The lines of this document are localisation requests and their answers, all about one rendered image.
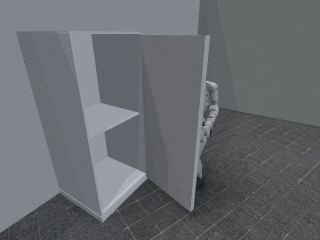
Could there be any robot torso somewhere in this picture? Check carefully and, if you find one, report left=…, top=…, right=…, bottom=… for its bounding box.
left=203, top=80, right=210, bottom=123

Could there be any left robot shin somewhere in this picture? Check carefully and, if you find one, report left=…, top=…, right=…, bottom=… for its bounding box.
left=197, top=159, right=203, bottom=179

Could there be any robot left hand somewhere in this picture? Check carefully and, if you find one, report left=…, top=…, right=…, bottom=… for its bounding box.
left=200, top=125, right=210, bottom=143

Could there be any robot left upper arm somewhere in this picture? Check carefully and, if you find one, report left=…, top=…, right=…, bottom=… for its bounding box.
left=206, top=81, right=219, bottom=112

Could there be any left robot forearm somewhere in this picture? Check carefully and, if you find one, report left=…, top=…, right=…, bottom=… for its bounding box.
left=204, top=106, right=219, bottom=130

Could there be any fridge door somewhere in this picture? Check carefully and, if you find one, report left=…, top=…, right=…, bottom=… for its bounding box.
left=140, top=35, right=210, bottom=212

